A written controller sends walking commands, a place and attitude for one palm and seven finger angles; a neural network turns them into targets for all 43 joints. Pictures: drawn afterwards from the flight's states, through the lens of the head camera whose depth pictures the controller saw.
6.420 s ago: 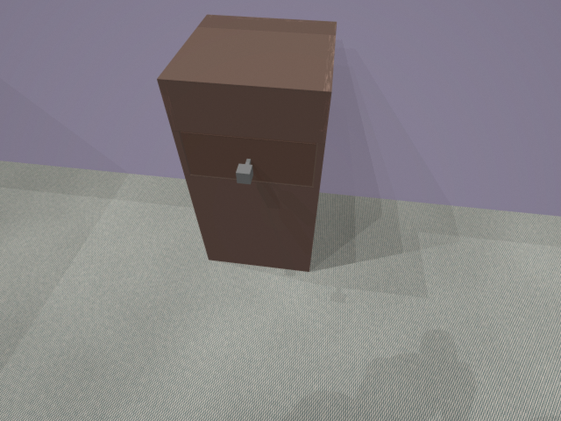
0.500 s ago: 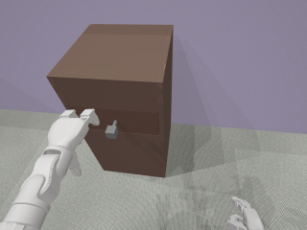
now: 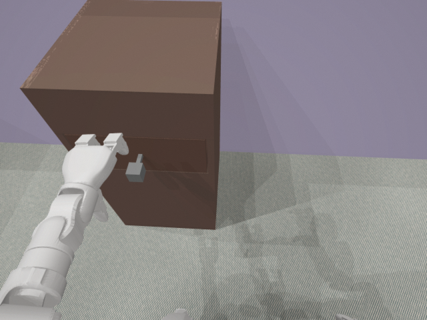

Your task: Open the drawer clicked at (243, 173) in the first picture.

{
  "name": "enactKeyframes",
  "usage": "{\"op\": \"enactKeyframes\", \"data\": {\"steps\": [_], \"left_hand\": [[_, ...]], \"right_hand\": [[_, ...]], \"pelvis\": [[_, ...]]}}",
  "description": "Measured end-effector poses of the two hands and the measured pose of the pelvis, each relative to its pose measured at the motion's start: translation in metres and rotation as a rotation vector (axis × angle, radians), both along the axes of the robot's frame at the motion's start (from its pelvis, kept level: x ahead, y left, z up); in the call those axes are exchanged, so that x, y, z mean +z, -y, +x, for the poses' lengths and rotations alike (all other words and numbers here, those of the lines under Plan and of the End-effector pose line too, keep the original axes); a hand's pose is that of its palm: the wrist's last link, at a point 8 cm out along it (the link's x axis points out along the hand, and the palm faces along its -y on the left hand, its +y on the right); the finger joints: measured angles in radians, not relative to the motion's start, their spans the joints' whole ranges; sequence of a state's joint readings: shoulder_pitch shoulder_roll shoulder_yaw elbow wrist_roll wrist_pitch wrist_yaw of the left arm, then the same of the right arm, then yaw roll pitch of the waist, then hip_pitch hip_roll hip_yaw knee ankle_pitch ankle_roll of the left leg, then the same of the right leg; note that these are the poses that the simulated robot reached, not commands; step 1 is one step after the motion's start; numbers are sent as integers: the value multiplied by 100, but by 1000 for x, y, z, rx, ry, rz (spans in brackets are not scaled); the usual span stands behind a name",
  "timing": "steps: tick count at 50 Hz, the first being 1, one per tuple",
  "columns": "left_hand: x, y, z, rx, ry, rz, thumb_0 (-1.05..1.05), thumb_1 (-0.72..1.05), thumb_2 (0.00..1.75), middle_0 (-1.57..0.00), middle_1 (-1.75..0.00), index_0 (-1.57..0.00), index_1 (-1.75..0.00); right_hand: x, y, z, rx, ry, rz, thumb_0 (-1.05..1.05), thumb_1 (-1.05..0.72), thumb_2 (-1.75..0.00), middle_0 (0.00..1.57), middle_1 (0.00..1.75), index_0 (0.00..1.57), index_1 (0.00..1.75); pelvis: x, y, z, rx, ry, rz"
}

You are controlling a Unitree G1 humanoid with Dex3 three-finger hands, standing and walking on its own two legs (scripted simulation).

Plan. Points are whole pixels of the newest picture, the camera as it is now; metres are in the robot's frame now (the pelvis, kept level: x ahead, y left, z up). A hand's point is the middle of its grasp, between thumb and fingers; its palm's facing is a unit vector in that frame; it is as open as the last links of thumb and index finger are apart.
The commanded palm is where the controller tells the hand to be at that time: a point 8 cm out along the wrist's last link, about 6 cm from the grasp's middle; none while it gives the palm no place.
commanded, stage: move the hooked fingers above the handle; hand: left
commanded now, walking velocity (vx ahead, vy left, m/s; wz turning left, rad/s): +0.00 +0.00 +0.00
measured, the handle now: (137, 166) +0.52 +0.25 -0.15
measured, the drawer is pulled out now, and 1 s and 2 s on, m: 0.00 0.00 0.00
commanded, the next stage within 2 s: lower the fingers behind the handle in 1.52 s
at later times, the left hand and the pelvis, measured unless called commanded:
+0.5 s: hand (114, 175) +0.42 +0.26 -0.04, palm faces -0.07 -0.02 -1.00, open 13.8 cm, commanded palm +0.42 +0.25 +0.01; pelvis -0.02 +0.01 -0.03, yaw -1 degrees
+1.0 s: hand (124, 167) +0.47 +0.26 -0.09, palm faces -0.07 -0.01 -1.00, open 13.8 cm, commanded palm +0.47 +0.24 -0.03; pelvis -0.03 +0.01 -0.08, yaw -3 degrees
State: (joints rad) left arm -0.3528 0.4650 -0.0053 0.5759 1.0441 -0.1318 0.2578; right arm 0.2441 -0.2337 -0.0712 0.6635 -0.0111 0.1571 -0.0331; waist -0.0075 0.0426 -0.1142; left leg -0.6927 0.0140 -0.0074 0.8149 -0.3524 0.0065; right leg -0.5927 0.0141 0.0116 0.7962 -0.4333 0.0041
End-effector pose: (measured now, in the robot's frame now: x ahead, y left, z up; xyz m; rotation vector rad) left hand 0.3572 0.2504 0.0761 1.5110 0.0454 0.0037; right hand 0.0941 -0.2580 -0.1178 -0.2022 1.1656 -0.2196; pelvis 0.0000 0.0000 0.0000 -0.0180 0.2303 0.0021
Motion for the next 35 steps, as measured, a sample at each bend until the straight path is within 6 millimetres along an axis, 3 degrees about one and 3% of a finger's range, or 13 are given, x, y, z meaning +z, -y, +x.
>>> {"op": "enactKeyframes", "data": {"steps": [10,35], "left_hand": [[-27,-5,20,-1,-46,15,0,-49,30,-32,-120,-32,-120],[-82,-5,75,10,-40,49,0,-49,30,-32,-120,-32,-120]], "right_hand": [[-10,-3,-38,-49,-83,-17,1,-90,-90,20,30,21,30],[-44,5,-105,-89,-216,-84,1,-90,-90,20,30,21,30]], "pelvis": [[-9,-7,-5,-10,-47,-9],[-54,-9,-29,-13,-205,-39]]}}
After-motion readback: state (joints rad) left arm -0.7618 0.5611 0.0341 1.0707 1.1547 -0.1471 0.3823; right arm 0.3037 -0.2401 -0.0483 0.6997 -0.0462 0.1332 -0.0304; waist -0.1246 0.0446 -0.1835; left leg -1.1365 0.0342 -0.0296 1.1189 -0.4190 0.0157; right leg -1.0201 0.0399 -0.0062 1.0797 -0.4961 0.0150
